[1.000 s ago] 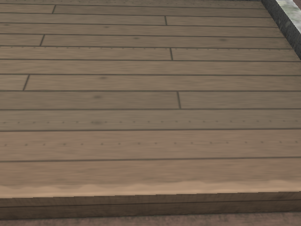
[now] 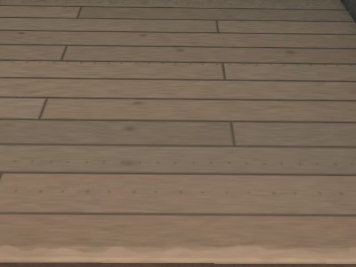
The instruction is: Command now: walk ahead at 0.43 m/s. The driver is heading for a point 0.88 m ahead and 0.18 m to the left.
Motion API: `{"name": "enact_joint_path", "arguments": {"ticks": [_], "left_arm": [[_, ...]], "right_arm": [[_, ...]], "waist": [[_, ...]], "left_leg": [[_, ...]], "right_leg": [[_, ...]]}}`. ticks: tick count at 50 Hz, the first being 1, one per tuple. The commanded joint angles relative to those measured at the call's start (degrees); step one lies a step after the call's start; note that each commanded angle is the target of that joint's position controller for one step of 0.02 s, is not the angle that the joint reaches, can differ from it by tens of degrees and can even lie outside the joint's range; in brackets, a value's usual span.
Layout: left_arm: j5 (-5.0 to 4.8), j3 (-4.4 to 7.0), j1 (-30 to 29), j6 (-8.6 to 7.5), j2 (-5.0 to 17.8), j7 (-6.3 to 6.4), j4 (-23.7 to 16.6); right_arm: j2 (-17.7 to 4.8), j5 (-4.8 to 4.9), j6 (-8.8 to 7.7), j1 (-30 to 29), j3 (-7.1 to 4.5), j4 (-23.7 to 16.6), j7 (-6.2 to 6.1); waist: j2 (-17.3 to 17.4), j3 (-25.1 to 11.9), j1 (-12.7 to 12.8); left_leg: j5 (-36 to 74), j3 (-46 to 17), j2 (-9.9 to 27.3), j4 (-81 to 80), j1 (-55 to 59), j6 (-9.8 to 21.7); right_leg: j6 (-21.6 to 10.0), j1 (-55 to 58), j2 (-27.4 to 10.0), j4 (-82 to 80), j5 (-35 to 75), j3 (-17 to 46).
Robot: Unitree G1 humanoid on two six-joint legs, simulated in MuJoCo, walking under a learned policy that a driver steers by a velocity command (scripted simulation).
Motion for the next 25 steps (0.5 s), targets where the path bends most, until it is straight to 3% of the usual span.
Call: {"name": "enact_joint_path", "arguments": {"ticks": [1, 2, 3, 4, 5, 6, 7, 8, 9, 10, 11, 12, 13, 14, 15, 16, 17, 18, 19, 20, 21, 22, 24, 25], "left_arm": [[0.25, -0.29, 2.21, -1.53, 3.56, -1.15, -0.09], [0.12, -0.32, 1.21, -1.53, 4.27, -1.07, -0.09], [-1.91, -1.31, -1.23, -1.22, 2.37, -1.09, 1.05], [-2.76, -1.93, -1.03, -0.36, 1.27, -0.11, 1.86], [-4.25, -2.35, -4.91, 0.57, 1.87, 1.00, 0.26], [-5.62, -2.53, -4.56, 0.22, 3.95, 1.25, -2.04], [-5.09, -0.72, -3.00, -0.71, 11.53, 0.93, -2.61], [-5.09, 1.09, -4.16, -1.65, 16.31, 0.75, -2.92], [-5.45, 2.54, -4.62, -2.54, 17.81, -0.90, -3.58], [-3.87, 2.47, -3.87, -3.25, 14.82, -2.06, -5.40], [-3.85, 2.25, -7.80, -4.28, 7.74, -5.07, -10.13], [-1.04, 2.34, -7.46, -4.41, 4.26, -5.02, -11.14], [0.32, 1.23, -10.77, -3.57, -0.25, -4.56, -15.68], [1.64, 0.02, -16.11, -3.36, -2.75, -3.89, -18.33], [1.67, -1.05, -19.90, -2.58, -5.38, -2.92, -20.88], [0.77, -1.75, -18.00, -1.56, -6.11, -2.52, -20.20], [0.29, -2.74, -15.87, -0.50, -8.52, -2.08, -19.99], [-0.28, -3.26, -16.31, 0.49, -8.80, -1.80, -20.48], [-0.60, -3.38, -17.58, 1.47, -8.05, -1.50, -20.44], [-1.11, -3.93, -23.32, 2.08, -8.31, -1.61, -23.50], [-1.43, -4.02, -27.30, 2.89, -9.13, -0.64, -24.61], [-1.31, -4.25, -29.83, 3.29, -8.56, 0.01, -26.90], [-1.25, -4.84, -35.29, 3.53, -8.41, 0.95, -29.54], [-0.59, -5.80, -37.70, 3.57, -8.92, 1.00, -31.26]], "right_arm": [[6.27, 0.11, -0.47, -15.02, 3.47, -13.83, -0.06], [6.57, 0.10, -0.17, -20.88, 4.18, -17.24, -0.07], [5.37, 0.09, 0.28, -24.92, 5.17, -21.64, 0.20], [4.08, 0.01, 0.84, -27.09, 5.20, -23.28, 0.51], [5.81, 1.07, 0.98, -21.92, 6.71, -22.57, 1.63], [5.42, 2.34, 0.54, -15.16, 5.70, -18.23, 2.18], [2.62, 1.99, 1.07, -5.27, 4.07, -14.77, 2.00], [-0.62, 0.99, 1.79, 7.52, 2.21, -10.09, 1.33], [-4.72, -1.12, 1.88, 9.93, 0.78, -9.19, 1.47], [-9.36, -3.19, 1.40, 12.38, -1.35, -7.80, 1.36], [-16.77, -1.84, 2.21, 13.15, -3.54, -5.13, -0.34], [-15.57, -0.83, 1.63, 7.03, -4.29, -5.08, 0.07], [-12.34, 0.34, 0.67, 1.13, -4.04, -1.91, 0.81], [-6.97, 0.61, -0.39, 0.87, -2.89, 2.98, 1.77], [-1.63, -0.16, -1.65, 2.44, -1.64, 6.73, 2.06], [3.42, -0.97, -2.39, 2.64, -0.34, 9.87, 2.47], [4.62, -1.31, -3.02, 4.41, -0.08, 12.14, 2.88], [5.66, -1.41, -3.71, 6.32, 0.19, 13.92, 3.22], [4.42, -0.83, -4.59, 6.48, 0.33, 14.28, 3.52], [2.39, -1.58, -5.20, 6.40, 0.43, 14.71, 3.93], [0.64, -2.02, -6.14, 9.23, 0.42, 15.68, 4.43], [-1.06, -1.51, -6.79, 9.36, 0.39, 15.49, 4.54], [-2.49, -0.74, -7.35, 12.19, 0.51, 16.99, 4.48], [-3.02, 0.13, -7.09, 14.94, 0.42, 18.05, 4.12]], "waist": [[0.04, 10.71, -1.73], [-1.40, 12.76, -1.73], [-2.73, 16.35, -4.10], [-3.41, 16.92, -2.42], [-2.28, 13.56, -4.69], [-2.65, 3.85, -4.99], [-7.28, -5.65, -9.09], [-12.29, -14.95, -14.85], [-11.30, -19.73, -16.42], [-4.72, -22.06, -15.28], [16.66, -21.46, -13.80], [11.02, -23.93, -10.46], [4.29, -14.36, -3.43], [0.54, -4.02, -2.20], [-1.51, 2.06, -1.08], [-1.98, 3.51, 1.07], [-0.88, 4.50, 2.85], [-0.59, 5.70, 2.82], [-0.34, 7.49, 2.52], [0.84, 8.70, 2.07], [2.48, 8.07, 0.67], [1.61, 8.69, 1.94], [0.99, 9.49, 1.49], [-2.03, 10.28, 1.47]], "left_leg": [[-4.53, -3.39, 1.36, 16.01, -34.72, 1.38], [-5.00, -0.35, 2.41, 12.04, -34.59, 0.84], [-5.15, 5.22, 6.74, -6.71, -24.68, 0.61], [-3.89, 10.30, 7.25, -16.49, -15.80, -0.28], [5.89, 13.03, 7.60, -36.70, 10.64, 0.41], [13.04, 16.31, 2.88, -38.53, 30.89, 0.74], [12.48, 14.92, 0.37, -40.31, 37.11, 1.04], [8.34, 12.10, -0.75, -43.55, 39.72, 1.50], [5.43, 10.57, -2.99, -56.82, 42.64, 1.88], [0.21, -6.82, 3.81, -64.69, 50.32, 4.58], [8.51, -43.60, 18.71, -93.03, 55.61, 12.65], [3.11, -56.50, 21.40, -102.67, 51.30, 10.45], [-10.65, -46.71, 20.41, -101.24, 43.51, 6.64], [-14.44, -39.74, 19.03, -98.26, 36.02, 5.80], [-7.39, -29.78, 17.33, -95.04, 30.69, 4.68], [-0.47, -21.86, 15.00, -93.46, 28.01, 2.52], [6.85, -14.88, 13.83, -93.62, 27.81, 0.56], [10.88, -11.75, 13.05, -95.62, 28.43, 0.50], [13.17, -9.30, 13.09, -97.52, 28.38, 0.07], [16.07, -6.15, 13.22, -101.27, 26.50, 0.04], [20.89, -6.72, 14.47, -104.24, 28.25, 1.96], [19.03, -5.08, 14.44, -106.51, 28.54, 1.54], [13.64, -3.19, 14.08, -109.29, 32.22, 1.35], [8.27, -0.82, 12.09, -111.28, 32.42, -0.32]], "right_leg": [[-8.07, 3.63, -19.99, -12.12, -8.62, 15.40], [-7.51, -0.83, -19.23, -16.73, -10.81, 12.75], [-6.04, -11.05, -15.06, -24.14, -9.58, 7.28], [-7.58, -17.17, -12.81, -29.72, 1.08, 4.77], [-8.52, -28.70, -10.06, -34.28, 11.36, 0.18], [-11.03, -29.03, -10.89, -27.42, 48.49, 0.17], [-10.04, -17.17, -13.11, -15.41, 77.48, -1.40], [-8.52, -3.85, -16.41, -2.68, 95.07, -0.08], [-7.09, 2.90, -15.42, 11.63, 97.06, -0.34], [-4.83, -5.49, -12.46, 30.02, 81.74, 3.90], [-1.75, -25.90, 3.89, 61.17, 20.81, 4.77], [-1.00, -31.85, 5.75, 90.17, 13.71, 18.12], [-1.52, -38.57, 1.72, 92.73, 18.84, 16.46], [-3.48, -44.66, 0.51, 97.42, 20.55, 12.82], [-5.29, -49.93, -0.01, 100.92, 18.99, 12.97], [-5.75, -50.95, 0.27, 102.80, 17.12, 13.20], [-6.23, -53.43, -0.04, 103.34, 16.01, 13.64], [-6.59, -56.84, 0.34, 102.82, 13.79, 13.93], [-6.18, -59.45, 0.39, 100.57, 12.93, 13.83], [-6.44, -61.33, 1.05, 100.66, 8.56, 11.11], [-6.76, -65.11, 2.81, 111.29, 4.80, 7.18], [-6.66, -67.04, 1.00, 109.40, 3.30, 7.26], [-6.99, -73.04, -0.64, 109.10, -0.12, 5.65], [-7.10, -71.98, -2.92, 98.01, 1.79, 4.09]]}}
